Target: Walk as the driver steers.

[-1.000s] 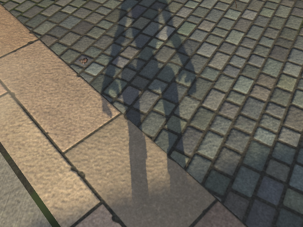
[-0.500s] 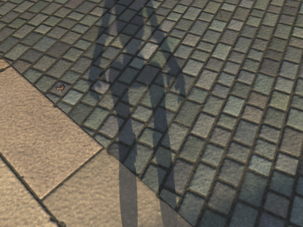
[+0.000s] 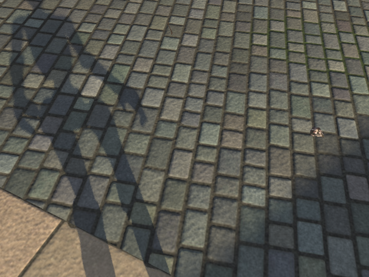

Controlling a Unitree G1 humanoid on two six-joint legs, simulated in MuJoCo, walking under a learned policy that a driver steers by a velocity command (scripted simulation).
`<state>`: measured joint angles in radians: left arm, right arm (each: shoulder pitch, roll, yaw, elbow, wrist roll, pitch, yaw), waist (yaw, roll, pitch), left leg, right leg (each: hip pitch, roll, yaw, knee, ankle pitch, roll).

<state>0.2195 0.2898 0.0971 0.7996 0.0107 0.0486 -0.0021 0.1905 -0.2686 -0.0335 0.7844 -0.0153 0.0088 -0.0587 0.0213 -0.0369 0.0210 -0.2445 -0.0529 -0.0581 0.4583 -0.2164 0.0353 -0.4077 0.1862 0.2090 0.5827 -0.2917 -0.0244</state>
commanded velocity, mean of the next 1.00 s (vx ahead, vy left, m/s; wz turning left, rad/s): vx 0.14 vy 0.00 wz -0.28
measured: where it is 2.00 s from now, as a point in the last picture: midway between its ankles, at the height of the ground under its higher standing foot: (225, 248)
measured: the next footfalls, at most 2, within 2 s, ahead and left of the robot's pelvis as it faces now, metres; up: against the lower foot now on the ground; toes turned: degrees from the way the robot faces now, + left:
right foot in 0.44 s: +0.00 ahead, -0.11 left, +0.00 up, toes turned -12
left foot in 0.92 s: +0.16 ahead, +0.07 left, +0.00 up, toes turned -12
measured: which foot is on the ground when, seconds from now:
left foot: down 0.00-0.44, up 0.46-0.90, down 0.92-1.00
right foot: up 0.00-0.42, down 0.44-0.92, up 0.94-1.00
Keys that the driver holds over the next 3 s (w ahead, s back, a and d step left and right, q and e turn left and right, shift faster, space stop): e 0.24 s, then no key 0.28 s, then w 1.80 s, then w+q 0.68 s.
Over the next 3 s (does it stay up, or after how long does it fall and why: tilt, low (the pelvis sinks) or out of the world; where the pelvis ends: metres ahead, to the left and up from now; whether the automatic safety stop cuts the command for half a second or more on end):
stays up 1.12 -0.26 0.00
